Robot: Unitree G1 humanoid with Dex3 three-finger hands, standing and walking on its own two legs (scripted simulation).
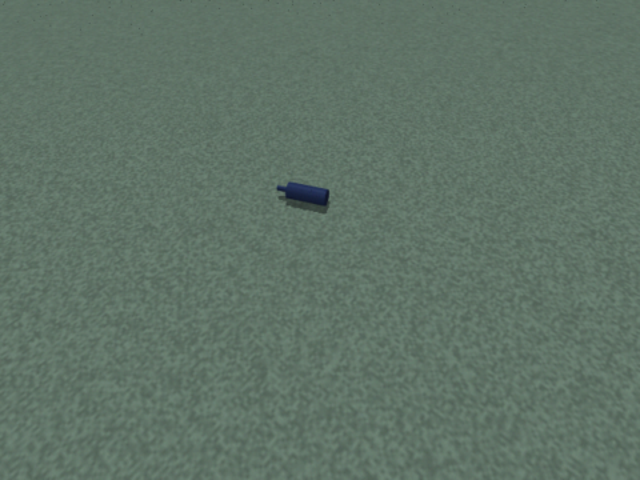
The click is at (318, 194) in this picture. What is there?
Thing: lying bottle
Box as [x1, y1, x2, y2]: [277, 182, 328, 205]
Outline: 277,186 277,189 284,191 286,197 322,205 326,204 328,198 328,189 289,182 286,187 278,185
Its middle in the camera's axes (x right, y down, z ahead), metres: -0.10 -0.23 +1.82
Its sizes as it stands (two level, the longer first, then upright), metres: 0.243 0.078 0.078
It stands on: the floor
